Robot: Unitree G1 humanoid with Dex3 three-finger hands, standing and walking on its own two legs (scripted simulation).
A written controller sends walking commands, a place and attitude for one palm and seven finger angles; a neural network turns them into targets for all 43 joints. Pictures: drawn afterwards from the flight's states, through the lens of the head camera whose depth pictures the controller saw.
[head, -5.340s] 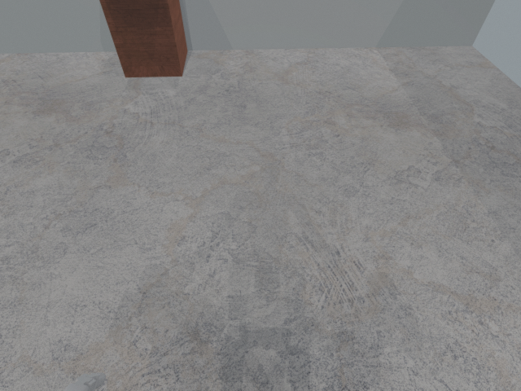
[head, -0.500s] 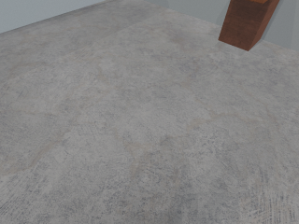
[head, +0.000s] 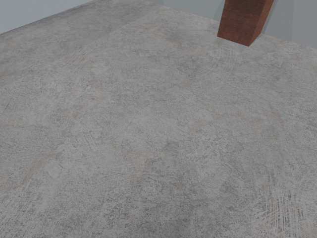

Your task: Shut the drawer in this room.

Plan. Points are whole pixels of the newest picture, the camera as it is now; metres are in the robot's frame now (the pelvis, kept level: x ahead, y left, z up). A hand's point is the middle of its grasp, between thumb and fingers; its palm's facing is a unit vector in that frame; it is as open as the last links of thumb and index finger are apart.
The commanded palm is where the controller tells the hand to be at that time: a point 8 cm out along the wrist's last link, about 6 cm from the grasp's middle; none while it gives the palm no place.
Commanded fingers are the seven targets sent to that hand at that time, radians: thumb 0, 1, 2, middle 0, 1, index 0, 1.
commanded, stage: turn or walk to find it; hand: left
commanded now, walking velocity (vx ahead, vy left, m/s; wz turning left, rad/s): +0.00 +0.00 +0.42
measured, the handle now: out of the picture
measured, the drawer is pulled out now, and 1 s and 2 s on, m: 0.28 0.28 0.28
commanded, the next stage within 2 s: stand and wait in 0.08 s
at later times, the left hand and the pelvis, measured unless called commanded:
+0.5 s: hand out of the picture -0.02 +0.20 -0.17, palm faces +0.08 -0.98 -0.19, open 7.4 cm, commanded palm none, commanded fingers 0.00 0.90 0.90 -0.20 -0.30 -0.20 -0.30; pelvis -0.01 +0.02 +0.01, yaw +2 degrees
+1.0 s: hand out of the picture +0.04 +0.19 -0.17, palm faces -0.04 -0.97 -0.25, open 7.4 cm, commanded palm none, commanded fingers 0.00 0.90 0.90 -0.20 -0.30 -0.20 -0.30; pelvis -0.02 +0.00 -0.01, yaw -6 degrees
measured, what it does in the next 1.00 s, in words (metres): stands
